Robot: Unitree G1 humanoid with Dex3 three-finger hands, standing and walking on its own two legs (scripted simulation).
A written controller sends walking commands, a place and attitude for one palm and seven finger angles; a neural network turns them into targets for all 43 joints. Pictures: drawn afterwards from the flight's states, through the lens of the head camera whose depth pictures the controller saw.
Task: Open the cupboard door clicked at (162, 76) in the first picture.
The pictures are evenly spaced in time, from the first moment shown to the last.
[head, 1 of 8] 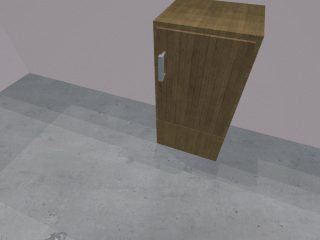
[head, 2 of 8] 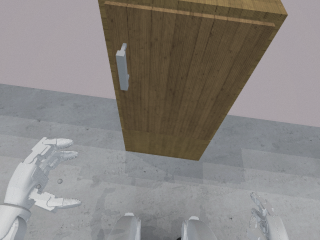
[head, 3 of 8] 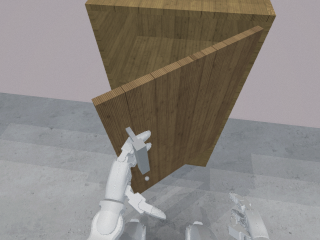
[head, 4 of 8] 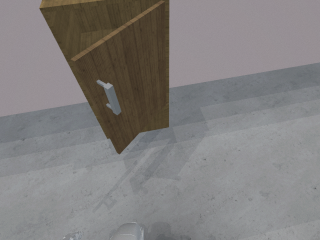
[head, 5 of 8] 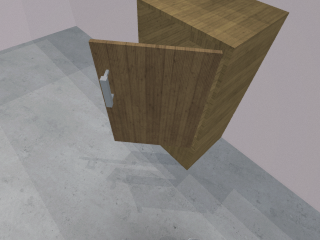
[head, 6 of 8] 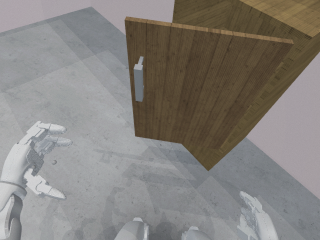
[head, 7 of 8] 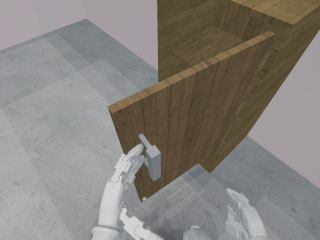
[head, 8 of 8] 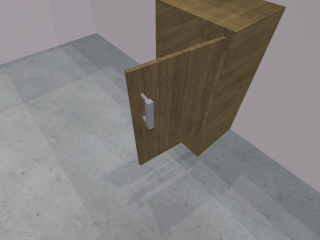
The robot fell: no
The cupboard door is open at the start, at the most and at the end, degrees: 0 82 82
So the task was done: yes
